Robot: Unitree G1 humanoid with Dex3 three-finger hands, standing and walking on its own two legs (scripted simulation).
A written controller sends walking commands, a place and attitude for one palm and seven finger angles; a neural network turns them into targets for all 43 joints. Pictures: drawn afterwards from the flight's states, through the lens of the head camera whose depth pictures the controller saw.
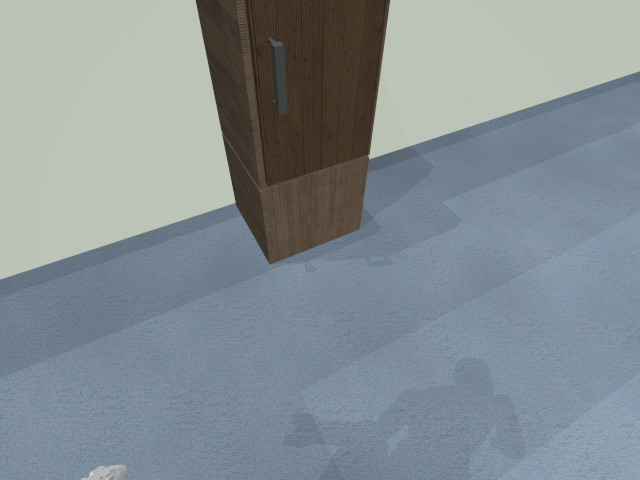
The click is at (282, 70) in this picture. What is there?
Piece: cupboard door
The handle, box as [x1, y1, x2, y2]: [267, 37, 287, 115]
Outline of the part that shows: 269,37 267,38 267,42 271,45 275,98 272,100 272,103 275,106 276,112 280,115 287,113 283,44 279,41 275,42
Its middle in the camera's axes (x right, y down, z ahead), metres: -0.12 -0.41 +0.98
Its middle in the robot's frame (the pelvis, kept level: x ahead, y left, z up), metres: +1.01 +0.17 +0.02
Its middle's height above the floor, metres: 0.79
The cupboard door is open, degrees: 0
